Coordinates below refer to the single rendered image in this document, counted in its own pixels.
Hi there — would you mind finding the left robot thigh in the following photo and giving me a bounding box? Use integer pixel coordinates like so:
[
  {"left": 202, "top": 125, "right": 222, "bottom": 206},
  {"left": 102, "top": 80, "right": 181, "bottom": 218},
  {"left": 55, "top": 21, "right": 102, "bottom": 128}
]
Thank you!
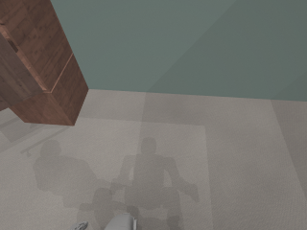
[{"left": 105, "top": 214, "right": 137, "bottom": 230}]

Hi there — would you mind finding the cupboard door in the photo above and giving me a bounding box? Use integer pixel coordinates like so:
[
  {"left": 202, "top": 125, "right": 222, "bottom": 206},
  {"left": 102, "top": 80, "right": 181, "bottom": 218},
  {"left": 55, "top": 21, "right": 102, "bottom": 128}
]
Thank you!
[{"left": 0, "top": 32, "right": 44, "bottom": 111}]

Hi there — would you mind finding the robot left hand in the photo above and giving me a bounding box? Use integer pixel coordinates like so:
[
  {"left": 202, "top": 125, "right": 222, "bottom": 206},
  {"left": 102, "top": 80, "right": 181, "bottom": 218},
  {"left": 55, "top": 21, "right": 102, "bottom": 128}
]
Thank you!
[{"left": 67, "top": 220, "right": 88, "bottom": 230}]

